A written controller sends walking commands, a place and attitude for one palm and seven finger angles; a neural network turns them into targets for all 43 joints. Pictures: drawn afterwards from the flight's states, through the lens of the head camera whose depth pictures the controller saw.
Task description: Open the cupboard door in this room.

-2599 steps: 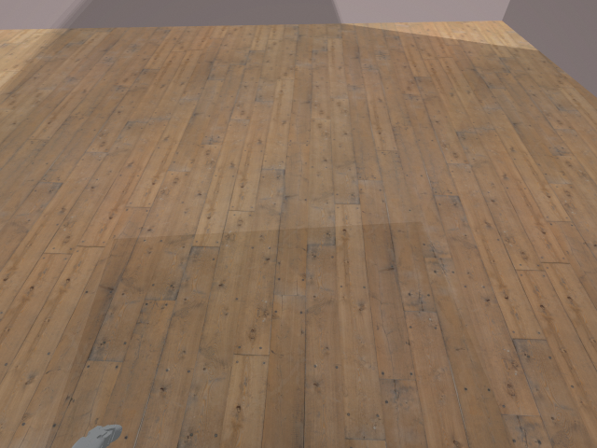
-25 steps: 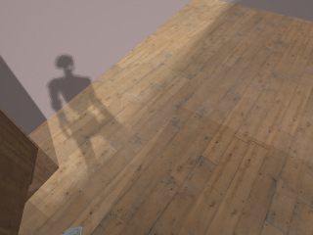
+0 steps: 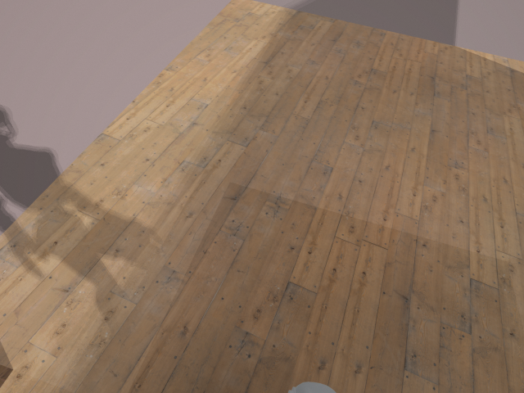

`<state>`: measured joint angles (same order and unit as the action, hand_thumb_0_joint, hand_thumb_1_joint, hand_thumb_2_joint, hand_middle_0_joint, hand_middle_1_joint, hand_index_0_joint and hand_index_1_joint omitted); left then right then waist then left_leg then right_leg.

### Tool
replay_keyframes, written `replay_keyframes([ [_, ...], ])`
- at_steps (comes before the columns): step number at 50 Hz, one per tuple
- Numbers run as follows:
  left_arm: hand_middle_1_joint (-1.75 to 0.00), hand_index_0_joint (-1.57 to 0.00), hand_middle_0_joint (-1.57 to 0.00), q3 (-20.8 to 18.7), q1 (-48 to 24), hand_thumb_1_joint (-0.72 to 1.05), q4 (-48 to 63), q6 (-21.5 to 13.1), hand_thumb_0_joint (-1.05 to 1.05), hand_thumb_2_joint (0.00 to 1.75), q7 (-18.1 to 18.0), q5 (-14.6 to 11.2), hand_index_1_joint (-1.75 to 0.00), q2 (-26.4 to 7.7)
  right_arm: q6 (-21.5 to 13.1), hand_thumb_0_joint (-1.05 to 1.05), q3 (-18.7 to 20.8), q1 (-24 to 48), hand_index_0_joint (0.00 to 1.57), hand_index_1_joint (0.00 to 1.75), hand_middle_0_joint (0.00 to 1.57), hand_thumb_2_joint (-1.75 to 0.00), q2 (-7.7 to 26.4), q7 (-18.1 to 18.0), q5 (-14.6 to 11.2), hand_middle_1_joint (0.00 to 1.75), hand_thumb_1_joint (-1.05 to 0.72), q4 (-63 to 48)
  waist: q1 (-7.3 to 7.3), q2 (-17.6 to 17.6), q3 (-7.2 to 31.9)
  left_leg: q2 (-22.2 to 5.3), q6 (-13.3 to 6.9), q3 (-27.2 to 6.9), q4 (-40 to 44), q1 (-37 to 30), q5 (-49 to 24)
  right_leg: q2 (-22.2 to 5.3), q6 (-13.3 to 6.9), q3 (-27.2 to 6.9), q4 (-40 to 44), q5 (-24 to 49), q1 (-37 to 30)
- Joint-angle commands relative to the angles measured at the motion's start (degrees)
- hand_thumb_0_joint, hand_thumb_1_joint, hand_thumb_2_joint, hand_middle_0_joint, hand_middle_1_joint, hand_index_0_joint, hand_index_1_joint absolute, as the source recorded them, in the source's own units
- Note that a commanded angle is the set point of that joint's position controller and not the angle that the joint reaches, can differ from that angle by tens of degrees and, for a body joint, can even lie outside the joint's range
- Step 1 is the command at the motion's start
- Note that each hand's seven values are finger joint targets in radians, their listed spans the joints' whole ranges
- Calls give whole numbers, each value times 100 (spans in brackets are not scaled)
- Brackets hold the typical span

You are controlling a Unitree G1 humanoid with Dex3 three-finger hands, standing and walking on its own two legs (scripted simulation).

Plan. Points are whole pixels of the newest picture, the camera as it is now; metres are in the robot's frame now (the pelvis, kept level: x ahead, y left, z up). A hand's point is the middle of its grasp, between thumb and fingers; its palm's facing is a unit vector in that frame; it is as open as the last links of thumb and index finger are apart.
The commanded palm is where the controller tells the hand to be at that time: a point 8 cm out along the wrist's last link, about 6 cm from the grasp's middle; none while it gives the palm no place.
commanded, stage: walk to a spot facing it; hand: left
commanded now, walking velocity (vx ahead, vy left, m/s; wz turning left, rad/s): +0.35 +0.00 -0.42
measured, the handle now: out of the picture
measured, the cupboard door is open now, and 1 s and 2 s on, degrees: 41 41 41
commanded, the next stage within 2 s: turn to face it in 0.96 s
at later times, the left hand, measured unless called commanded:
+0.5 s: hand (232, 285) +0.34 +0.07 -0.16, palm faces -0.17 -0.97 -0.17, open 7.2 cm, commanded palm none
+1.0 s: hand (229, 236) +0.46 +0.10 -0.17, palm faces -0.17 -0.97 -0.14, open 7.4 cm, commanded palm none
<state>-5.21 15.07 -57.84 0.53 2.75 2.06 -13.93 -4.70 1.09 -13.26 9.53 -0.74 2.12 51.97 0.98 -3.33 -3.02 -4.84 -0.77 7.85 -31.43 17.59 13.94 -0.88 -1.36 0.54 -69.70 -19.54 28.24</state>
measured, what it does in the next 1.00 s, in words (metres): walks ahead: right foot, then left foot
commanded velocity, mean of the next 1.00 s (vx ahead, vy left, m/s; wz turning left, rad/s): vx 0.34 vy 0.00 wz -0.23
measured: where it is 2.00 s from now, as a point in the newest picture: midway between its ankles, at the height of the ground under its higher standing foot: (301, 304)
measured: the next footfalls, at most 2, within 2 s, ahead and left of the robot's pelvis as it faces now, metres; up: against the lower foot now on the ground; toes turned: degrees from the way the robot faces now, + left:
right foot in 0.34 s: +0.23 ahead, -0.16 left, +0.00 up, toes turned -15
left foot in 0.76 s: +0.48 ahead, +0.02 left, +0.00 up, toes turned -4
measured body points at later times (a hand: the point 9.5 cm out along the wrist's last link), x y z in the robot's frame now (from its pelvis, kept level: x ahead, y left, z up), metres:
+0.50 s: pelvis +0.19 -0.07 +0.00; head +0.22 -0.08 +0.45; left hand +0.35 +0.12 -0.14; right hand +0.10 -0.29 -0.15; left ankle +0.21 +0.08 -0.66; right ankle +0.19 -0.15 -0.74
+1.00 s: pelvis +0.40 -0.07 +0.01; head +0.42 -0.06 +0.46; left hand +0.47 +0.15 -0.15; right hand +0.39 -0.31 -0.14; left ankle +0.44 +0.02 -0.74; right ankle +0.40 -0.22 -0.66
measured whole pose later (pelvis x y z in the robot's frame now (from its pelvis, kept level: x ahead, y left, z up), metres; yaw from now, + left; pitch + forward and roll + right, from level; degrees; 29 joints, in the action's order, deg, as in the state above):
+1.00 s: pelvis +0.40 -0.07 +0.01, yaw -15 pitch -1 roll +0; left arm -3.8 15.8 -60.2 -0.3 1.7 1.6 -10.0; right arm -3.9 2.2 -14.6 9.5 -1.0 1.5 58.8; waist 1.9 -1.6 -2.7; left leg -3.0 -1.9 10.9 -24.1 11.0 12.2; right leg -5.0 -0.4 1.7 -61.5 -14.1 32.0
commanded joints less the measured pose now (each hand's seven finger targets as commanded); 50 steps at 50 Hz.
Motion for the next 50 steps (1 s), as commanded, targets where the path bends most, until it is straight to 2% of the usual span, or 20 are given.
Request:
replay_keyframes([
  [1, -30, -20, -20, 44, -364, 90, 681, -121, 0, 90, 86, 5, -30, 71, -79, 0, 238, -946, 20, 30, 20, -90, 849, -95, -46, 30, -90, 131, -170, 1216, 242, -1373, -456, -910, 2023, -1127, -302, -475, 120, -48, 292, 717, 1206],
  [10, -30, -20, -20, 148, -1709, 90, 1029, -108, 0, 90, 64, -11, -30, 152, 36, 0, 213, -1651, 20, 30, 20, -90, 764, -15, 26, 30, -90, 583, -457, 932, -218, -1514, -570, -90, 2127, -1117, -727, -371, 3, 488, 2804, 906, 390],
  [12, -30, -20, -20, 141, -1697, 90, 1009, -137, 0, 90, 42, -16, -30, 95, 67, 0, 214, -1681, 20, 30, 20, -90, 791, -11, 47, 30, -90, 666, -405, 1005, -152, -1523, -499, 57, 1856, -1193, -1112, -246, -93, 610, 3164, 731, -90],
  [14, -30, -20, -20, 95, -1002, 90, 773, -200, 0, 90, 5, -17, -30, -66, 101, 0, 207, -1623, 20, 30, 20, -90, 881, -15, 10, 30, -90, 726, -39, 819, 220, -1332, -321, 331, 827, -1120, -2251, 55, -243, 862, 3735, 709, -1368],
  [15, -30, -20, -20, 12, -37, 90, 449, -275, 0, 90, -43, -6, -30, -332, 88, 0, 197, -1499, 20, 30, 20, -90, 825, 8, -54, 30, -90, 721, 403, 481, 750, -1065, -123, 559, -395, -444, -2480, -22, -427, 597, 3969, 803, -3004],
  [16, -30, -20, -20, -164, 1026, 90, 139, -345, 0, 90, -152, 17, -30, -986, 64, 0, 155, -1463, 20, 30, 20, -90, 567, 75, -162, 30, -90, 578, 808, -818, 1506, -456, 139, 969, -2250, 1169, -906, -1391, -932, -1167, 4304, 535, -4799],
  [17, -30, -20, -20, -236, 1397, 90, 5, -328, 0, 90, -212, -135, -30, -1365, 63, 0, 147, -1117, 20, 30, 20, -90, 431, 34, -186, 30, -90, 333, 831, -1305, 1550, 118, 306, 390, -3861, 2351, 2273, -2528, -1446, -2950, 4982, 1806, -5105],
  [18, -30, -20, -20, -209, 1103, 90, 54, -330, 0, 90, -280, -175, -30, -1232, 65, 0, 221, -706, 20, 30, 20, -90, 561, 21, -159, 30, -90, 325, 753, -763, 1184, -170, 277, -354, -4327, 2648, 1792, -2367, -1499, -2612, 4983, 2324, -4556],
  [19, -30, -20, -20, -125, 711, 90, 137, -339, 0, 90, -314, -175, -30, -930, 80, 0, 247, -539, 20, 30, 20, -90, 494, 5, -160, 30, -90, 329, 493, -599, 864, -357, 307, -521, -4301, 2638, 1300, -2144, -1366, -2163, 5026, 2578, -3965],
  [21, -30, -20, -20, 15, 0, 90, 274, -373, 0, 90, -345, -161, -30, -472, 218, 0, 249, -759, 20, 30, 20, -90, 344, 24, -91, 30, -90, 571, -7, -338, 395, -579, 343, -563, -3480, 1768, 776, -1644, -1068, -1058, 5407, 2232, -2529],
  [23, -30, -20, -20, 59, -189, 90, 271, -431, 0, 90, -316, -111, -30, -305, 344, 0, 233, -1029, 20, 30, 20, -90, 164, 69, -51, 30, -90, 725, -267, -369, 126, -489, 387, -384, -2838, 1261, 486, -1364, -964, -614, 5722, 1616, -1686],
  [27, -30, -20, -20, 28, 64, 90, 150, -552, 0, 90, -288, -94, -30, -177, 327, 0, 290, -501, 20, 30, 20, -90, 152, 170, -34, 30, -90, 501, -226, -147, -83, -421, 362, -420, -1998, 1460, -225, -1281, -1040, -698, 6019, 929, -1710],
  [33, -30, -20, -20, 60, 413, 90, -99, -564, 0, 90, -281, -90, -30, -457, 199, 0, 275, 626, 20, 30, 20, -90, 318, 253, -74, 30, -90, 56, -28, -147, -183, -144, 221, -305, -652, 1190, -240, -1418, -911, -739, 5705, 1666, -2388],
  [36, -30, -20, -20, 65, 439, 90, -197, -532, 0, 90, -290, -104, -30, -468, 141, 0, 315, 236, 20, 30, 20, -90, 536, 196, -43, 30, -90, 224, -333, 109, -79, 181, 95, -64, 138, -225, -322, -1174, -671, -462, 4746, 2547, -2009],
  [37, -30, -20, -20, 76, 368, 90, -115, -532, 0, 90, -279, -122, -30, -390, 100, 0, 374, -591, 20, 30, 20, -90, 816, 136, -8, 30, -90, 462, -718, 528, 288, -7, -115, -394, 385, -1566, -364, -873, -473, -140, 3549, 2771, -1315],
  [38, -30, -20, -20, 107, 555, 90, 0, -513, 0, 90, -235, -162, -30, -151, 71, 0, 514, -1487, 20, 30, 20, -90, 1428, 65, 93, 30, -90, 678, -944, 1586, 1017, -1466, -702, -2266, 669, -2963, -84, -169, -148, 398, 1782, 1090, 11],
  [39, -30, -20, -20, 160, 325, 90, 212, -555, 0, 90, -207, -150, -30, -136, 136, 0, 525, -2011, 20, 30, 20, -90, 1713, 18, 55, 30, -90, 741, -1034, 1897, 1248, -2378, -1227, -3621, 1393, -3149, -252, 262, -90, 257, 182, -1185, 710],
  [42, -30, -20, -20, 102, -117, 90, 161, -433, 0, 90, -176, -69, -30, -109, 106, 0, 329, -770, 20, 30, 20, -90, 976, -14, -1, 30, -90, 413, -499, 972, 126, -1979, -865, -2547, 1988, -1021, 860, -445, -64, -272, -662, -202, 1046],
  [44, -30, -20, -20, 115, 194, 90, 48, -285, 0, 90, -118, -16, -30, 117, 14, 0, 243, -536, 20, 30, 20, -90, 761, -41, -27, 30, -90, 407, -181, 957, -23, -1572, -599, -1570, 2147, -623, 237, -530, 33, -200, -171, 274, 790],
  [50, -30, -20, -20, 104, -81, 90, 208, -103, 0, 90, -67, -35, -30, 277, 52, 0, 289, -602, 20, 30, 20, -90, 787, -5, -49, 30, -90, 535, -58, 890, -225, -1279, -603, -266, 2393, -218, 38, -583, 144, 275, 1748, 890, 191],
])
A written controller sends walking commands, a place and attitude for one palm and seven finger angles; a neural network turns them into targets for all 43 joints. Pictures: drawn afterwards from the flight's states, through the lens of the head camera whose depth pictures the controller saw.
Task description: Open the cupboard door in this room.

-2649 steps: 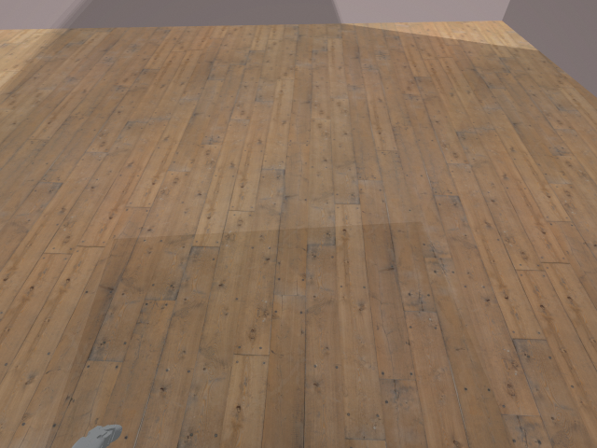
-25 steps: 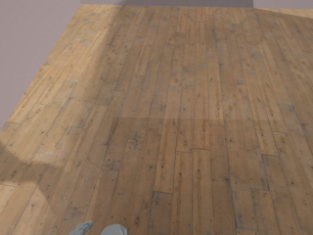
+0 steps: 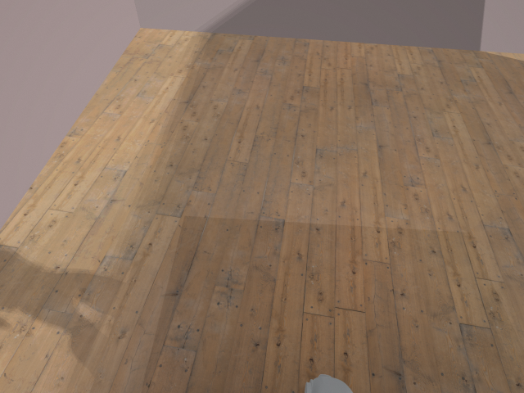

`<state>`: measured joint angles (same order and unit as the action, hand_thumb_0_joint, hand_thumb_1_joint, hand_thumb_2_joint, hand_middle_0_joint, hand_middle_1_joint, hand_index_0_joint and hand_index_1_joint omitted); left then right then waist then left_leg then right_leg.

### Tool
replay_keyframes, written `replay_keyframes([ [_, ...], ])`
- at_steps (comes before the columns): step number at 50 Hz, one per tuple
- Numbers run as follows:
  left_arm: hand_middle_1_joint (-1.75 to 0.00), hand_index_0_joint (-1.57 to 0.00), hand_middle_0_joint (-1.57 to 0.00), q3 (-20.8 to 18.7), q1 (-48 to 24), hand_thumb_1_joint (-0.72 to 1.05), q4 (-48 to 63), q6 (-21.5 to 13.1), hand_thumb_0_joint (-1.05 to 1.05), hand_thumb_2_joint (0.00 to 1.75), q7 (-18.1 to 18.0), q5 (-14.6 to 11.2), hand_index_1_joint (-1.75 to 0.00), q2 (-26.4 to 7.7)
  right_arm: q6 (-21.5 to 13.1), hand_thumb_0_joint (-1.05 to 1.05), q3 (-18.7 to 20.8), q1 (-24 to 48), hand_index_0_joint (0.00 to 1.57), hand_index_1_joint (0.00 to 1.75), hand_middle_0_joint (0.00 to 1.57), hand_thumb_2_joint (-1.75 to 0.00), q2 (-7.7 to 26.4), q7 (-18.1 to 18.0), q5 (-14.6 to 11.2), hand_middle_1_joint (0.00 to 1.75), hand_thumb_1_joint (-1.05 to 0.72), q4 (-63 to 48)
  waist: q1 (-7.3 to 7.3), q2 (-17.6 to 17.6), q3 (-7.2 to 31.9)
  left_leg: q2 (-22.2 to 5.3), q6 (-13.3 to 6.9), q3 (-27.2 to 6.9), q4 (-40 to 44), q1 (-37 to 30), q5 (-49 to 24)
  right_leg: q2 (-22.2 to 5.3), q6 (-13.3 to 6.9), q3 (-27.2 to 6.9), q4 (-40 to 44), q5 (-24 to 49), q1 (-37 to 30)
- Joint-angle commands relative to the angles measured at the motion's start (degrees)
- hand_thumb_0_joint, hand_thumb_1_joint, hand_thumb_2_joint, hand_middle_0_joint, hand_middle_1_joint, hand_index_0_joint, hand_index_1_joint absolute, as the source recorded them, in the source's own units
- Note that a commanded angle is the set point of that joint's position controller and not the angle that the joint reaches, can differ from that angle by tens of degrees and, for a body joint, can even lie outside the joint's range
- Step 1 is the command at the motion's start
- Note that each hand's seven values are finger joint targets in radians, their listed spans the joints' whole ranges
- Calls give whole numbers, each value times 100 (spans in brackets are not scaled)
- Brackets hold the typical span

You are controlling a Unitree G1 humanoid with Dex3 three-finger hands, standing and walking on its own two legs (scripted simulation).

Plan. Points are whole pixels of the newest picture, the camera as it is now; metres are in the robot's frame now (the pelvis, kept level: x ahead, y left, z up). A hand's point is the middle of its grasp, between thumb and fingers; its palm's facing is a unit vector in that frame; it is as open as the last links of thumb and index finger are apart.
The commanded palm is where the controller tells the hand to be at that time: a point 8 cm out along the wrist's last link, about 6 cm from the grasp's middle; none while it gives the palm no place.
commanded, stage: turn to face it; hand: left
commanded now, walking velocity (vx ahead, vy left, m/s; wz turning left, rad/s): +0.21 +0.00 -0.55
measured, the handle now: out of the picture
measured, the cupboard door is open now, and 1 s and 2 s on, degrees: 41 41 41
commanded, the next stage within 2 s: none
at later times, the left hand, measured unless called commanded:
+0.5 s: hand (198, 344) +0.23 +0.14 -0.19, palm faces +0.16 -0.98 -0.14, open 7.2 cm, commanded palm none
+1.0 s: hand (198, 387) +0.16 +0.12 -0.15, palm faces +0.45 -0.84 -0.31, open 7.4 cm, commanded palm none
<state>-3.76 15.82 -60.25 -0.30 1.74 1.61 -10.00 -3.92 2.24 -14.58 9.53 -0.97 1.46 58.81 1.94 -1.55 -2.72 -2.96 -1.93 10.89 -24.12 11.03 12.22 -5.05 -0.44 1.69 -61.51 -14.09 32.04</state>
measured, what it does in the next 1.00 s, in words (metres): walks ahead, turning left: right foot, then left foot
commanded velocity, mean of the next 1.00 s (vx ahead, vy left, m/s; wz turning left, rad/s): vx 0.00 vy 0.00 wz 0.56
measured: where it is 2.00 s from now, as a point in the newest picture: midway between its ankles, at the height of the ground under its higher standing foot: outside the picture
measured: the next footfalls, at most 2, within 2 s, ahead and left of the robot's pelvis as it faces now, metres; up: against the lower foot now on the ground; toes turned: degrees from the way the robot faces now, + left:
right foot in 0.20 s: +0.19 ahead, -0.16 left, +0.00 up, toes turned -9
left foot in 0.50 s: +0.21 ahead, +0.09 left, +0.00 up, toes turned +18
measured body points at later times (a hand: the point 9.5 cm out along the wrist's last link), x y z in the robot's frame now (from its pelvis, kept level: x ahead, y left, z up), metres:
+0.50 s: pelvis +0.14 -0.04 -0.02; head +0.16 -0.01 +0.43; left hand +0.22 +0.19 -0.18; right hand +0.19 -0.27 -0.16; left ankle +0.17 +0.07 -0.74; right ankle +0.16 -0.16 -0.74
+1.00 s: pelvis +0.19 -0.10 +0.00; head +0.26 -0.10 +0.44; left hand +0.13 +0.16 -0.13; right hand +0.41 -0.30 -0.16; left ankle +0.12 +0.03 -0.66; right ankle +0.22 -0.19 -0.74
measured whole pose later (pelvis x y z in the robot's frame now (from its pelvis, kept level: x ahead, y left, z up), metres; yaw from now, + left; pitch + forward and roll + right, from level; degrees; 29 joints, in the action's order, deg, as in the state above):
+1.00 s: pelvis +0.19 -0.10 +0.00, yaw +28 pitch +1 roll +3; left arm -2.6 12.7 -51.3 0.4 -1.3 1.3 -12.1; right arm 4.3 5.2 -6.7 16.2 1.4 0.9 52.5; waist -0.6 0.9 -5.6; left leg -0.2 3.6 0.8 -63.8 31.0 24.6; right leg -5.0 -1.2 7.5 -30.8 -18.5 13.6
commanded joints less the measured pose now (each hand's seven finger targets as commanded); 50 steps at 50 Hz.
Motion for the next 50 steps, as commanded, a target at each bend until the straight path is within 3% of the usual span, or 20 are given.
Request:
replay_keyframes([
  [1, -30, -20, -20, -43, -313, 90, 516, -28, 0, 90, 47, 8, -30, -139, -12, 0, 189, -530, 20, 30, 20, -90, 805, 19, 18, 30, -90, -121, -205, 737, -279, -1490, -486, -511, 1640, 322, 181, -143, 59, 231, 1186, 385, -183],
  [5, -30, -20, -20, 16, -663, 90, 594, -84, 0, 90, 5, 8, -30, -110, 57, 0, 118, -907, 20, 30, 20, -90, 696, 5, 39, 30, -90, 89, -314, 629, -263, -1430, -518, -474, 1140, 211, -568, 48, 43, 408, 2337, 542, -873],
  [8, -30, -20, -20, -4, 117, 90, 263, -230, 0, 90, -87, 1, -30, -468, 82, 0, 46, -971, 20, 30, 20, -90, 549, 1, -39, 30, -90, 221, 29, 256, 380, -842, -110, -340, -128, 479, -830, 84, -13, 379, 3362, 1258, -2756],
  [10, -30, -20, -20, -151, 1031, 90, -50, -315, 0, 90, -194, -28, -30, -1379, 125, 0, 12, -1234, 20, 30, 20, -90, 248, 37, -109, 30, -90, 145, 239, -1180, 1143, 104, 364, 43, -2264, 1814, 2247, -1997, -855, -1327, 3808, 3063, -4383],
  [11, -30, -20, -20, -150, 987, 90, 7, -273, 0, 90, -240, -59, -30, -1413, 221, 0, 30, -903, 20, 30, 20, -90, 262, -3, -136, 30, -90, -11, 364, -1146, 990, 14, 354, -430, -3178, 1932, 2930, -2350, -1181, -1477, 4011, 3423, -3948],
  [12, -30, -20, -20, -162, 671, 90, 60, -289, 0, 90, -304, -48, -30, -1264, 250, 0, 38, -692, 20, 30, 20, -90, 240, -30, -134, 30, -90, -2, 318, -1726, 991, -135, 380, -766, -3855, 2237, 2587, -2219, -1258, -1459, 3955, 3962, -3860],
  [17, -30, -20, -20, -89, -530, 90, 545, -165, 0, 90, -378, -27, -30, -857, 484, 0, 44, -639, 20, 30, 20, -90, 49, 93, -94, 30, -90, 39, -276, -691, 522, -352, 472, -719, -3341, 1459, 1421, -1734, -734, 271, 4225, 2384, -2065],
  [21, -30, -20, -20, -189, -842, 90, 742, -93, 0, 90, -359, 23, -30, -877, 548, 0, 94, -617, 20, 30, 20, -90, 73, 171, -50, 30, -90, -167, -419, -634, 212, -258, 456, -439, -2102, 966, 861, -1642, -464, 676, 3973, 890, -1489],
  [23, -30, -20, -20, -216, -852, 90, 851, -12, 0, 90, -325, -40, -30, -887, 527, 0, 144, -812, 20, 30, 20, -90, 301, 184, -3, 30, -90, -224, -530, -85, 356, -99, 435, -269, -972, 241, 54, -1455, -221, 935, 3191, 94, -1278],
  [24, -30, -20, -20, -184, -773, 90, 938, 59, 0, 90, -296, -84, -30, -733, 495, 0, 224, -930, 20, 30, 20, -90, 674, 181, 24, 30, -90, -273, -583, 1036, 353, -527, 198, -1189, -227, 73, -338, -1003, 49, 1109, 2305, -693, -881],
  [25, -30, -20, -20, -134, -764, 90, 1164, 120, 0, 90, -268, -128, -30, -417, 460, 0, 382, -1078, 20, 30, 20, -90, 1327, 130, 83, 30, -90, -422, -708, 2623, 331, -1973, -606, -3387, 613, -16, -1313, -208, 479, 1083, 915, -2457, 143],
  [26, -30, -20, -20, -65, -1272, 90, 1445, 132, 0, 90, -254, -60, -30, -575, 481, 0, 432, -1245, 20, 30, 20, -90, 1566, 57, 97, 30, -90, -458, -900, 1704, 343, -2362, -1101, -4020, 814, 330, -744, -71, 387, 291, -43, -2351, 100],
  [31, -30, -20, -20, -155, -914, 90, 1161, 110, 0, 90, -211, -40, -30, -581, 345, 0, 328, -29, 20, 30, 20, -90, 1242, -39, 26, 30, -90, -870, -305, 1098, 684, -1278, -604, -2509, 451, 133, -1389, -31, 477, -183, -547, -890, 283],
  [37, -30, -20, -20, -88, -785, 90, 1300, 131, 0, 90, -227, -90, -30, -605, 468, 0, 455, 198, 20, 30, 20, -90, 1500, 38, 38, 30, -90, -982, -367, 1132, 810, -1049, -657, -2480, 253, 97, -1532, 348, 441, 68, 1609, -1149, -840],
  [40, -30, -20, -20, -146, -76, 90, 1172, 79, 0, 90, -250, -97, -30, -819, 559, 0, 487, 669, 20, 30, 20, -90, 1503, 69, -23, 30, -90, -1194, -27, 844, 762, -679, -360, -2495, -157, 1107, -550, 419, 355, 170, 3347, -167, -2300],
  [41, -30, -20, -20, -226, 200, 90, 1169, 15, 0, 90, -292, -20, -30, -1225, 580, 0, 459, 780, 20, 30, 20, -90, 1221, 110, -82, 30, -90, -1298, 117, -215, 767, -110, 18, -2003, -975, 1898, 423, -448, 112, -752, 4411, -436, -2964],
  [42, -30, -20, -20, -305, 182, 90, 1208, -6, 0, 90, -327, 51, -30, -1755, 567, 0, 386, 908, 20, 30, 20, -90, 874, 154, -84, 30, -90, -1478, 178, -1851, 453, 715, 479, -1010, -2553, 2765, 2049, -2090, -598, -2425, 4942, -74, -2925],
  [43, -30, -20, -20, -229, 49, 90, 1307, -5, 0, 90, -342, 7, -30, -1749, 593, 0, 412, 944, 20, 30, 20, -90, 1149, 191, -32, 30, -90, -1464, 136, -1375, 363, 409, 380, -1357, -3826, 2513, 2201, -2397, -943, -2288, 4866, 3, -2122],
  [46, -30, -20, -20, -93, -634, 90, 1412, -36, 0, 90, -365, -31, -30, -1112, 704, 0, 400, 793, 20, 30, 20, -90, 971, 249, -43, 30, -90, -1162, -331, -1085, 227, 105, 533, -1261, -4707, 2486, 1229, -1401, -652, -708, 4249, 1788, -2115],
  [50, -30, -20, -20, -98, 67, 90, 1231, -99, 0, 90, -368, -30, -30, -1162, 697, 0, 259, 1189, 20, 30, 20, -90, 766, 280, -75, 30, -90, -1169, -33, -959, 505, 176, 638, -792, -3402, 2268, 1243, -1280, -528, 0, 3752, 3871, -3221],
])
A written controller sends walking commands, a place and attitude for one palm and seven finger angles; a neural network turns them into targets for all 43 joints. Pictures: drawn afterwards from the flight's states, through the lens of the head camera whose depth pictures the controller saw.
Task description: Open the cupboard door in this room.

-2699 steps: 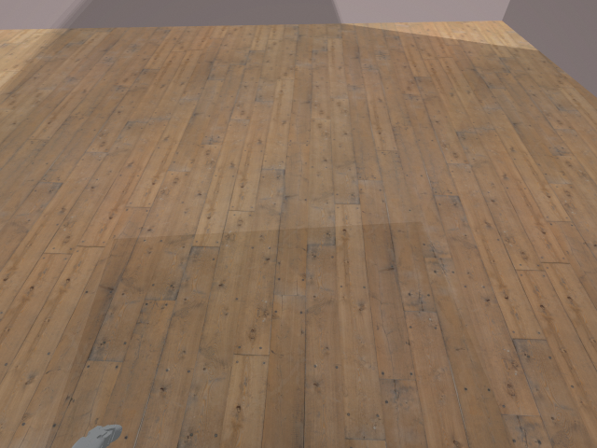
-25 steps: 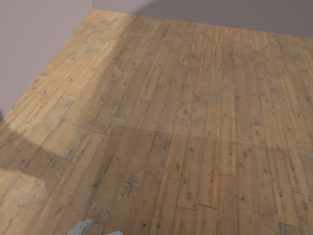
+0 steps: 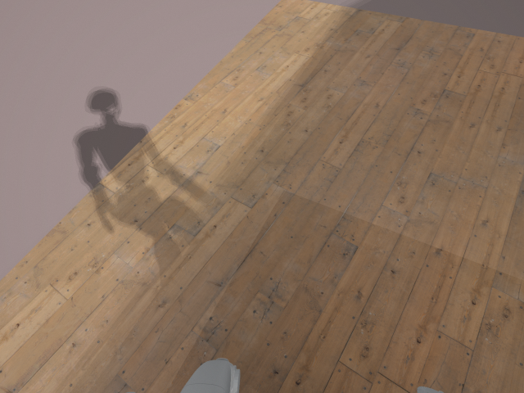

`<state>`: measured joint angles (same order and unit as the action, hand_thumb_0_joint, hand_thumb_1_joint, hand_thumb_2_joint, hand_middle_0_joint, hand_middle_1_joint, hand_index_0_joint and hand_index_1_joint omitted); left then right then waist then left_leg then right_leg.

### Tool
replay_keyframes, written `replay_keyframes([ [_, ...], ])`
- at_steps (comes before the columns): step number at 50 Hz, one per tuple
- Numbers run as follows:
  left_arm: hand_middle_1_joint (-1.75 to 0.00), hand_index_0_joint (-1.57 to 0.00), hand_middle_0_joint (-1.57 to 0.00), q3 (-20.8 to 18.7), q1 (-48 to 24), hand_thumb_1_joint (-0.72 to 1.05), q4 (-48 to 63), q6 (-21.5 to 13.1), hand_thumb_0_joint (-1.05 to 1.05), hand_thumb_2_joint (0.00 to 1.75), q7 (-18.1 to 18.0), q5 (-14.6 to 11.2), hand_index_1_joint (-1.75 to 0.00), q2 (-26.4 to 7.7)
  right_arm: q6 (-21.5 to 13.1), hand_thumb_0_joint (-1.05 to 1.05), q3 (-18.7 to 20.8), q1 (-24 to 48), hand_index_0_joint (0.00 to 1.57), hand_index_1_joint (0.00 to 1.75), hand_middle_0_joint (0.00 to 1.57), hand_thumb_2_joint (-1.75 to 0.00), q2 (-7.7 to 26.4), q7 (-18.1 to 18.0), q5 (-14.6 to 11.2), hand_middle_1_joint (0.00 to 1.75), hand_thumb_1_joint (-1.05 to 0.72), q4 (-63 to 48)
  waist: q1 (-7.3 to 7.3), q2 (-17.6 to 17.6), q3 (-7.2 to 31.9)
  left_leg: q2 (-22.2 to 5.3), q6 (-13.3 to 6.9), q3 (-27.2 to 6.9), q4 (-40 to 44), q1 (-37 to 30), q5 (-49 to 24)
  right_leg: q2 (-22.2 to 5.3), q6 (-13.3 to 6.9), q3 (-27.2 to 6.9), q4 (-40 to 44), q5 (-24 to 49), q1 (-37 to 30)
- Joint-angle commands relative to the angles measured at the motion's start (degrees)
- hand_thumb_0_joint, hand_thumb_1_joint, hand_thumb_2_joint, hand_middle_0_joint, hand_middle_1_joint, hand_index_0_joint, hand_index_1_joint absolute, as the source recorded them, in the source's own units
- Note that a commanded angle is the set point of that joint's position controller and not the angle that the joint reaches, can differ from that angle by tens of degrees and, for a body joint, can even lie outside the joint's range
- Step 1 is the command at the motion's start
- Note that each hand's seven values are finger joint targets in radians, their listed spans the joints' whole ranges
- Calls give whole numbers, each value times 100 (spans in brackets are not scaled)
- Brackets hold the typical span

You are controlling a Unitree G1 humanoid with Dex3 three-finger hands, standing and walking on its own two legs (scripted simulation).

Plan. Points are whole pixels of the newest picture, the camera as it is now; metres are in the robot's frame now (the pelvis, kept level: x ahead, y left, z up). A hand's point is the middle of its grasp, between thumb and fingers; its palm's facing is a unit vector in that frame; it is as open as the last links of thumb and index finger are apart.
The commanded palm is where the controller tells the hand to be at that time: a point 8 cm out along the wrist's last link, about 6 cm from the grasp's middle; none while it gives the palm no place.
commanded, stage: turn to face it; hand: left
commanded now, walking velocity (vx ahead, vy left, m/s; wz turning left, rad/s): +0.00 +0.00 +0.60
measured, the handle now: out of the picture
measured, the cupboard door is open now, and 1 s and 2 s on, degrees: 41 41 41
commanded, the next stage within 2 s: none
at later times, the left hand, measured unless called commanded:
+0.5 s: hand out of the picture +0.05 +0.22 -0.16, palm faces +0.32 -0.91 -0.28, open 7.4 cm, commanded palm none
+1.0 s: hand out of the picture -0.04 +0.17 -0.19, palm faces +0.60 -0.77 -0.23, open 7.4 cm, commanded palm none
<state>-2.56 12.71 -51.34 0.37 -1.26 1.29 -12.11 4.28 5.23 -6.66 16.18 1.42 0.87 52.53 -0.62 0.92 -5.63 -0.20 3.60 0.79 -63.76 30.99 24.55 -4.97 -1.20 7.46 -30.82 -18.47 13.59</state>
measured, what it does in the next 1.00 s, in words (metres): steps on the spot, turning left: left foot, then right foot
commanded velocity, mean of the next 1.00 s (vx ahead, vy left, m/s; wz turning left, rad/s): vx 0.00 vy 0.00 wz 0.60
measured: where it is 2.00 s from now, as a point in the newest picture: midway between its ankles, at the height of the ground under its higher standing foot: outside the picture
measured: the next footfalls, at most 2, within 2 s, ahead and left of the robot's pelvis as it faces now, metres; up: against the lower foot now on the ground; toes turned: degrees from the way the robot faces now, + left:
left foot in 0.22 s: +0.03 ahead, +0.13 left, +0.00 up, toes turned +15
right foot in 0.56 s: +0.11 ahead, -0.14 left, +0.00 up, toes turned +17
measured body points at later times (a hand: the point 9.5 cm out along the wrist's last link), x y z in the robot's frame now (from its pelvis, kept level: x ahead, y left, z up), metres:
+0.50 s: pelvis +0.02 -0.02 -0.01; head +0.07 -0.01 +0.44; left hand +0.04 +0.27 -0.14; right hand +0.18 -0.23 -0.15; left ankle +0.00 +0.12 -0.74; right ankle +0.06 -0.16 -0.71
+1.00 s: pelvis +0.03 -0.04 -0.01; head +0.06 +0.02 +0.43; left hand -0.07 +0.21 -0.17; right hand +0.26 -0.19 -0.14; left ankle -0.02 +0.06 -0.74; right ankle +0.08 -0.17 -0.68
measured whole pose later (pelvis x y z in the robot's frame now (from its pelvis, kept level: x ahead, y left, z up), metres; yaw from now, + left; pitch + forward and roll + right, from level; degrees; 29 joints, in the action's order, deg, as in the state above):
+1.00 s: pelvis +0.03 -0.04 -0.01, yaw +37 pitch +1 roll +0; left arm -3.9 10.4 -52.4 3.7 -0.7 1.1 -14.7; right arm 1.4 3.0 -7.6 12.7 0.7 1.2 51.1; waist -0.4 -3.4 -6.5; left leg -0.1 -1.6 1.9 -36.1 19.7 17.3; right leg -6.3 4.2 3.8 -61.5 -29.5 26.1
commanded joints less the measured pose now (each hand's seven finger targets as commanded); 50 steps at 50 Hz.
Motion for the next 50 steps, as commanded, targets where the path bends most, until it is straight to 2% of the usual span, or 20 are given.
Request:
replay_keyframes([
  [1, -30, -20, -20, -231, 473, 90, 289, -164, 0, 90, -74, 15, -30, -1003, -129, 0, -61, 486, 20, 30, 20, -90, 59, 50, -29, 30, -90, -552, 268, -1145, 824, -74, 77, 308, 887, 159, 21, -1336, -450, -518, 624, 4429, -1516],
  [6, -30, -20, -20, -324, 633, 90, 178, -132, 0, 90, -55, 42, -30, -1212, -194, 0, -134, 702, 20, 30, 20, -90, 21, 49, -46, 30, -90, -630, 392, -1342, 910, 7, -73, 603, 2298, -515, 29, -1545, -479, -329, 264, 4735, -1619],
  [9, -30, -20, -20, -368, 389, 90, 213, -136, 0, 90, -14, -29, -30, -1288, -250, 0, -78, 68, 20, 30, 20, -90, 273, 1, 0, 30, -90, -495, -21, -1090, 1148, 107, -250, 723, 3569, -1880, -1110, -1453, -114, 121, -669, 4544, -971],
  [10, -30, -20, -20, -351, 274, 90, 307, -121, 0, 90, 16, -61, -30, -1187, -283, 0, 27, -373, 20, 30, 20, -90, 619, -18, 41, 30, -90, -389, -295, -441, 1418, -485, -533, 160, 3820, -3094, -2505, -1268, 179, 329, -1571, 3299, 87],
  [11, -30, -20, -20, -240, 60, 90, 546, -102, 0, 90, 65, -92, -30, -777, -300, 0, 206, -794, 20, 30, 20, -90, 1264, -43, 73, 30, -90, -352, -539, 1430, 1550, -2162, -1412, -2028, 3916, -4013, -4800, -375, 591, 375, -2971, -1052, 1818],
  [12, -30, -20, -20, -215, -284, 90, 793, -13, 0, 90, 8, -33, -30, -820, -248, 0, 204, -1154, 20, 30, 20, -90, 1409, -66, 23, 30, -90, -219, -607, 1059, 1433, -2612, -1902, -2169, 3922, -3633, -5228, -229, 541, -342, -3504, -2006, 2131],
  [17, -30, -20, -20, -277, -183, 90, 411, 143, 0, 90, 67, -26, -30, -699, -323, 0, 85, -17, 20, 30, 20, -90, 880, -217, 56, 30, -90, -511, 8, 762, 793, -1433, -1291, -1235, 4294, -2072, -3154, -108, 597, -726, -3324, -718, 1703],
  [25, -30, -20, -20, -280, 212, 90, 463, 32, 0, 90, 77, -51, -30, -651, -246, 0, 186, 188, 20, 30, 20, -90, 921, -155, 49, 30, -90, -595, 259, 752, 864, -917, -965, -1487, 3821, -979, -1970, 431, 497, -311, -203, 152, -315],
  [26, -30, -20, -20, -336, 492, 90, 447, -23, 0, 90, 49, -20, -30, -900, -243, 0, 165, 248, 20, 30, 20, -90, 751, -131, 2, 30, -90, -659, 412, 276, 937, -575, -712, -1278, 3349, -524, -1377, 98, 418, -649, 643, 390, -934],
  [27, -30, -20, -20, -446, 651, 90, 430, -89, 0, 90, -17, 69, -30, -1439, -245, 0, 111, 140, 20, 30, 20, -90, 310, -96, -42, 30, -90, -764, 473, -1384, 1006, 204, -258, -418, 1981, 498, 69, -1452, -82, -2343, 1440, 491, -1550],
  [28, -30, -20, -20, -418, 563, 90, 504, -74, 0, 90, -31, 60, -30, -1682, -255, 0, 101, 268, 20, 30, 20, -90, 337, -63, -10, 30, -90, -875, 532, -1891, 930, 299, -160, -200, 438, 467, 1233, -2446, -716, -2919, 1589, 1074, -926],
  [30, -30, -20, -20, -311, 64, 90, 575, -98, 0, 90, -87, 11, -30, -1212, -180, 0, 124, 189, 20, 30, 20, -90, 381, -56, 3, 30, -90, -660, 214, -1729, 716, -73, -127, -434, -812, 507, 640, -1900, -799, -2229, 1246, 1804, -552],
  [33, -30, -20, -20, -241, -263, 90, 680, -89, 0, 90, -84, 28, -30, -947, -124, 0, 23, 22, 20, 30, 20, -90, 135, 31, -13, 30, -90, -488, 33, -1421, 710, -166, 18, -9, -86, 87, 200, -1341, -509, -790, 924, 2779, -591],
  [38, -30, -20, -20, -337, 220, 90, 450, -90, 0, 90, -65, 48, -30, -1223, -169, 0, -78, 345, 20, 30, 20, -90, -11, 69, -43, 30, -90, -520, 324, -1253, 741, -49, 3, 476, 1654, -436, 231, -1518, -527, -493, 633, 3435, -1049],
  [42, -30, -20, -20, -397, 134, 90, 399, -58, 0, 90, -14, -7, -30, -1284, -233, 0, -50, -100, 20, 30, 20, -90, 160, 37, -29, 30, -90, -461, 80, -1120, 943, 28, -131, 616, 3239, -1522, -759, -1494, -178, -72, -97, 2986, -708],
  [43, -30, -20, -20, -393, 46, 90, 454, -29, 0, 90, 8, -44, -30, -1201, -264, 0, 18, -442, 20, 30, 20, -90, 388, 35, -7, 30, -90, -387, -141, -613, 1089, -168, -264, 334, 3819, -2342, -1516, -1391, 73, 114, -740, 2384, -87],
  [44, -30, -20, -20, -346, 39, 90, 634, 21, 0, 90, 50, -81, -30, -851, -309, 0, 178, -821, 20, 30, 20, -90, 1065, -4, 60, 30, -90, -360, -345, 1093, 1307, -1629, -965, -1693, 4067, -3251, -3103, -612, 527, 405, -2017, -94, 1393],
  [45, -30, -20, -20, -210, -413, 90, 903, 52, 0, 90, 37, -47, -30, -643, -270, 0, 262, -1247, 20, 30, 20, -90, 1426, -64, 57, 30, -90, -253, -577, 1685, 1204, -2538, -1741, -2682, 4290, -3158, -4325, -194, 606, -99, -2981, -2194, 2141],
  [47, -30, -20, -20, -233, -805, 90, 819, 98, 0, 90, -10, -13, -30, -670, -312, 0, 199, -1149, 20, 30, 20, -90, 1180, -195, 68, 30, -90, -239, -488, 1177, 1115, -2095, -1655, -2418, 4256, -2763, -3630, -189, 563, -750, -3694, -1516, 2364],
  [50, -30, -20, -20, -280, -378, 90, 494, 139, 0, 90, 76, -25, -30, -689, -346, 0, 86, -340, 20, 30, 20, -90, 858, -225, 53, 30, -90, -445, -35, 875, 862, -1364, -1229, -1445, 4409, -2090, -2783, -119, 592, -780, -3543, -556, 1893],
])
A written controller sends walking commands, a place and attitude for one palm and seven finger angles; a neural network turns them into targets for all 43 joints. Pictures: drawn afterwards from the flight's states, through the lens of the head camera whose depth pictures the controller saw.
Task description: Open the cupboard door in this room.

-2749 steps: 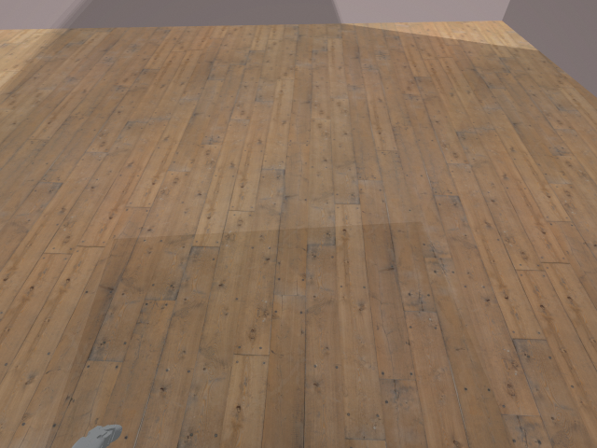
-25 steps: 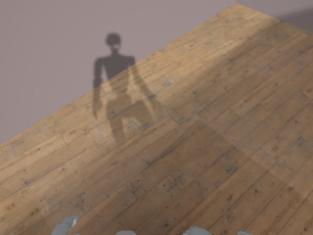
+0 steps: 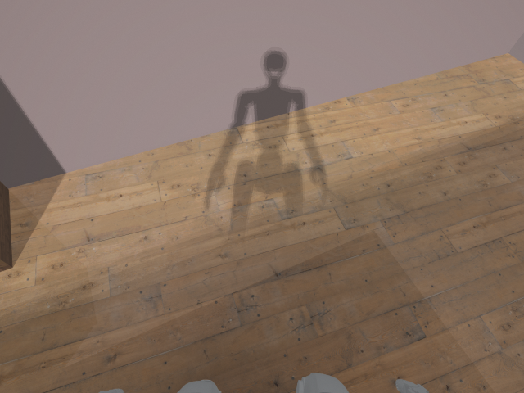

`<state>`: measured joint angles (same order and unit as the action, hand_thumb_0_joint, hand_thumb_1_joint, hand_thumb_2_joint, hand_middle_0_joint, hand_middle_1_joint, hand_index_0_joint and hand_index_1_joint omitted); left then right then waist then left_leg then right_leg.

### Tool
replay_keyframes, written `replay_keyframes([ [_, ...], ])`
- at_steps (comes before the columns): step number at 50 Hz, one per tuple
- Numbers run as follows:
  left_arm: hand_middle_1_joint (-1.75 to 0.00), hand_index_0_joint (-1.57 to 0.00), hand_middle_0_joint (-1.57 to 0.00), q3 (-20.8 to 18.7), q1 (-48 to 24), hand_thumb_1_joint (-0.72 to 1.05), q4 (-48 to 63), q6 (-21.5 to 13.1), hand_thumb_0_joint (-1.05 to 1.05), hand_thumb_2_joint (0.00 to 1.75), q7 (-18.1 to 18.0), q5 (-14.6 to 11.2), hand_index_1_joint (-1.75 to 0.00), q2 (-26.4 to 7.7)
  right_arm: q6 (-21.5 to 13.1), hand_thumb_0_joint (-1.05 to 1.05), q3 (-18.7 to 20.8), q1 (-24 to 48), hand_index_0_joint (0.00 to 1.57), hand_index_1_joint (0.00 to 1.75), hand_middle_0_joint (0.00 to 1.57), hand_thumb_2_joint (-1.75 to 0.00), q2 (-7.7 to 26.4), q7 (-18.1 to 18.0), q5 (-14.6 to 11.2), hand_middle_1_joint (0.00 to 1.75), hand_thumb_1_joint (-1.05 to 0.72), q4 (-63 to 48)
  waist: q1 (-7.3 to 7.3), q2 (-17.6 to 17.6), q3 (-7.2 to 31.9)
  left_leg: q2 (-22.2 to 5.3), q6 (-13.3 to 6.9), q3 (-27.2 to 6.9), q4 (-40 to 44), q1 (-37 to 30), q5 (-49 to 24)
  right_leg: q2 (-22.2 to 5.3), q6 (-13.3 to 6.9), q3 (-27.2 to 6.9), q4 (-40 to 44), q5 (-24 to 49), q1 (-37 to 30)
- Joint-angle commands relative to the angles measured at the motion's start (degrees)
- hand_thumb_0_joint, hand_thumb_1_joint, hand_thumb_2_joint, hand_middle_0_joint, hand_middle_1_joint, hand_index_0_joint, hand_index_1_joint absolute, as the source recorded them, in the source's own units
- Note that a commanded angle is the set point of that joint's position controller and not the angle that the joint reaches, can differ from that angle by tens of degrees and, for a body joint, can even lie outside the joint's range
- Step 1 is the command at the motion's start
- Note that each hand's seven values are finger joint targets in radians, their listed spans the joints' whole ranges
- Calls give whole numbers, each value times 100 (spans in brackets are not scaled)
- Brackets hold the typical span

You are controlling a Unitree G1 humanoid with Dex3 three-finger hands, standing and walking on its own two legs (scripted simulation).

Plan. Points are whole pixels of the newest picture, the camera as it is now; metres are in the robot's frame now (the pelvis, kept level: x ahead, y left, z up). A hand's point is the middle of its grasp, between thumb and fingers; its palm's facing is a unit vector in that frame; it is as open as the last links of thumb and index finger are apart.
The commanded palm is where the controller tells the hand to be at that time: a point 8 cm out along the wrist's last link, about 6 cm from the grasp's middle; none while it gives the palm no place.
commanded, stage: turn to face it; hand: left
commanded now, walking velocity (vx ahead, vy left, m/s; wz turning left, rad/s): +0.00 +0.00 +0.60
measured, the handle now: out of the picture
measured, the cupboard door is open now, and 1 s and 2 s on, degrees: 41 41 41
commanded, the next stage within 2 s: take the last steps up to it in 1.82 s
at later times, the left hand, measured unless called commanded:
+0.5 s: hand out of the picture +0.02 +0.15 -0.15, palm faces +0.30 -0.92 -0.24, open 7.4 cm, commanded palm none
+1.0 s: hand out of the picture +0.00 +0.17 -0.14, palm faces +0.56 -0.77 -0.30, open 7.4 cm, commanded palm none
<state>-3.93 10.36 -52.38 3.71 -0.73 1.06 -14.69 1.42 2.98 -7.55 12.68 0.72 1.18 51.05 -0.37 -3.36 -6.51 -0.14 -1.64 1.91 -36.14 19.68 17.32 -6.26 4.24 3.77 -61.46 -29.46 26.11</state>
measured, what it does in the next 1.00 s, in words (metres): steps on the spot, turning left: right foot, then left foot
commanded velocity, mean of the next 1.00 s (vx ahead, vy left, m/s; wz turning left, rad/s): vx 0.00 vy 0.00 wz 0.60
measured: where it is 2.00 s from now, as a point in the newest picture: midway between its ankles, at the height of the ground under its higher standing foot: outside the picture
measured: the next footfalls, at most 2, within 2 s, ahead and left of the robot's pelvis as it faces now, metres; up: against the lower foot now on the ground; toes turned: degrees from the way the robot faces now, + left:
right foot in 0.26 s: +0.06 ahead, -0.16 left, +0.00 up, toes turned +7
left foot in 0.60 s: +0.00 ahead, +0.08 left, +0.00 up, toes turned +28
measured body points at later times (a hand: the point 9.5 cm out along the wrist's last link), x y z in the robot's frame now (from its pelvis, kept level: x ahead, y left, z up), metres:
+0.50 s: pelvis +0.01 -0.06 +0.01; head +0.06 -0.05 +0.46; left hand +0.01 +0.20 -0.13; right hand +0.17 -0.28 -0.13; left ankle -0.03 +0.07 -0.67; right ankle +0.02 -0.17 -0.73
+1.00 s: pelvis +0.03 -0.08 +0.00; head +0.08 -0.06 +0.45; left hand -0.03 +0.21 -0.12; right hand +0.24 -0.24 -0.15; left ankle -0.03 +0.06 -0.72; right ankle +0.10 -0.18 -0.73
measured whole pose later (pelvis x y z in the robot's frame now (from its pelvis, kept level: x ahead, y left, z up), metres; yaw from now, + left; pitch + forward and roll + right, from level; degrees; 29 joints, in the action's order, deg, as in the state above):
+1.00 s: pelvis +0.03 -0.08 +0.00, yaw +36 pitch +1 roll +0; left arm -3.4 7.9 -48.6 0.7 -0.6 1.1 -13.8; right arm 3.4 4.2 -9.8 13.6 0.7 0.8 53.0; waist -1.1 1.8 -5.1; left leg 1.5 1.4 -6.7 -39.3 22.3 20.8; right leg -2.0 1.1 2.5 -34.0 -18.1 17.0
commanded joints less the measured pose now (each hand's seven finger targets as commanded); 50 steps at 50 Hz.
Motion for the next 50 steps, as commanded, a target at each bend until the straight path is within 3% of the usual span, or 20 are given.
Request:
replay_keyframes([
  [1, -30, -20, -20, -141, -84, 90, 561, -192, 0, 90, 43, 0, -30, -419, -64, 0, 302, -178, 20, 30, 20, -90, 1193, -149, 16, 30, -90, -323, -21, 1279, 915, -1261, -649, -1439, 1676, -884, -1823, 39, 47, -372, -256, 626, 501],
  [7, -30, -20, -20, -93, -212, 90, 685, -218, 0, 90, 25, -29, -30, -342, -3, 0, 385, -241, 20, 30, 20, -90, 1267, -102, 53, 30, -90, -279, -102, 1328, 907, -1159, -705, -1866, 1612, -635, -1385, 401, -9, -211, 1449, 416, -271],
  [10, -30, -20, -20, -120, 306, 90, 572, -290, 0, 90, 3, -55, -30, -402, 51, 0, 420, 27, 20, 30, 20, -90, 1256, -97, 16, 30, -90, -378, 135, 1218, 981, -914, -511, -1956, 1187, -17, -1311, 624, -83, -70, 2886, 1091, -1476],
  [11, -30, -20, -20, -168, 617, 90, 535, -345, 0, 90, -26, -36, -30, -599, 54, 0, 412, 128, 20, 30, 20, -90, 1122, -79, -30, 30, -90, -439, 317, 822, 1064, -637, -280, -1815, 780, 433, -878, 389, -129, -290, 3794, 1471, -2175],
  [13, -30, -20, -20, -270, 678, 90, 596, -396, 0, 90, -101, 83, -30, -1377, 28, 0, 333, 215, 20, 30, 20, -90, 664, -10, -54, 30, -90, -668, 422, -1453, 911, 431, 385, -397, -1948, 1697, 1839, -2218, -1202, -2635, 4819, 1816, -2310],
  [15, -30, -20, -20, -167, 237, 90, 645, -428, 0, 90, -142, 23, -30, -952, 120, 0, 374, 193, 20, 30, 20, -90, 754, 10, -17, 30, -90, -468, 136, -1271, 664, 9, 392, -634, -3373, 1661, 1347, -1748, -1343, -1969, 4451, 2685, -1742],
  [18, -30, -20, -20, -95, -78, 90, 754, -425, 0, 90, -134, 35, -30, -660, 191, 0, 287, 85, 20, 30, 20, -90, 543, 101, -36, 30, -90, -305, -50, -914, 638, -125, 540, -213, -3034, 1285, 776, -1185, -1077, -479, 4110, 3658, -1721],
  [24, -30, -20, -20, -210, 543, 90, 504, -420, 0, 90, -108, 71, -30, -965, 122, 0, 166, 600, 20, 30, 20, -90, 357, 142, -72, 30, -90, -414, 333, -863, 760, -6, 512, 345, -976, 681, 930, -1392, -1081, -120, 3713, 4478, -2341],
  [28, -30, -20, -20, -269, 446, 90, 461, -389, 0, 90, -56, 12, -30, -1033, 43, 0, 189, 100, 20, 30, 20, -90, 544, 101, -57, 30, -90, -325, 34, -651, 1003, 83, 361, 448, 675, -534, -129, -1327, -681, 287, 2853, 4228, -1955],
  [29, -30, -20, -20, -258, 384, 90, 536, -370, 0, 90, -32, -29, -30, -923, -2, 0, 275, -279, 20, 30, 20, -90, 855, 89, -28, 30, -90, -242, -191, -13, 1291, -315, 162, 0, 1159, -1550, -1170, -1173, -396, 525, 2018, 3588, -1235],
  [30, -30, -20, -20, -174, 329, 90, 755, -342, 0, 90, 15, -64, -30, -518, -40, 0, 455, -701, 20, 30, 20, -90, 1530, 46, 34, 30, -90, -218, -425, 1821, 1526, -1937, -694, -2212, 1250, -2536, -3298, -308, 63, 742, 642, 341, 440],
  [31, -30, -20, -20, -57, -193, 90, 983, -290, 0, 90, -22, -2, -30, -452, 17, 0, 480, -1129, 20, 30, 20, -90, 1750, 9, 8, 30, -90, -90, -606, 1737, 1387, -2493, -1214, -2561, 1310, -2290, -4069, -113, 24, 125, -83, -961, 864],
  [34, -30, -20, -20, -112, -402, 90, 737, -228, 0, 90, -42, -16, -30, -481, -28, 0, 378, -506, 20, 30, 20, -90, 1342, -165, 26, 30, -90, -221, -333, 1625, 1025, -1778, -1007, -1994, 1495, -1325, -2954, -106, 37, -472, -570, -49, 856],
  [38, -30, -20, -20, -114, -82, 90, 571, -194, 0, 90, 28, -22, -30, -402, -69, 0, 316, -150, 20, 30, 20, -90, 1211, -147, 26, 30, -90, -288, -45, 1091, 994, -1298, -732, -1437, 1544, -1039, -2428, 97, 50, -335, 189, 450, 296],
  [43, -30, -20, -20, -90, -177, 90, 680, -226, 0, 90, 27, -32, -30, -350, -6, 0, 372, -153, 20, 30, 20, -90, 1249, -109, 51, 30, -90, -274, -84, 1299, 951, -1129, -696, -1836, 1500, -720, -1895, 439, -9, -175, 1568, 444, -396],
  [46, -30, -20, -20, -116, 335, 90, 592, -306, 0, 90, -5, -47, -30, -449, 38, 0, 407, 105, 20, 30, 20, -90, 1229, -98, 4, 30, -90, -356, 184, 1096, 1032, -895, -495, -1930, 1048, -85, -1710, 596, -66, -86, 3026, 1240, -1606],
  [47, -30, -20, -20, -174, 593, 90, 558, -362, 0, 90, -40, -34, -30, -628, 39, 0, 385, 170, 20, 30, 20, -90, 1062, -81, -33, 30, -90, -418, 328, 695, 1092, -598, -246, -1763, 648, 405, -1123, 260, -150, -361, 3873, 1537, -2305],
  [48, -30, -20, -20, -282, 741, 90, 547, -415, 0, 90, -98, 60, -30, -1127, 36, 0, 340, 84, 20, 30, 20, -90, 687, -44, -83, 30, -90, -516, 391, -795, 1143, 152, 198, -925, -533, 1472, 420, -1148, -601, -1822, 4543, 1525, -2976],
  [49, -30, -20, -20, -267, 648, 90, 612, -396, 0, 90, -104, 82, -30, -1370, 32, 0, 329, 221, 20, 30, 20, -90, 683, -7, -50, 30, -90, -625, 419, -1333, 944, 407, 373, -411, -2048, 1570, 1866, -2258, -1262, -2504, 4715, 2061, -2313],
  [50, -30, -20, -20, -208, 490, 90, 625, -432, 0, 90, -142, 39, -30, -1085, 95, 0, 369, 264, 20, 30, 20, -90, 832, -8, -6, 30, -90, -519, 318, -1317, 737, 123, 335, -716, -2950, 1539, 1666, -2076, -1390, -2373, 4635, 2300, -1802],
])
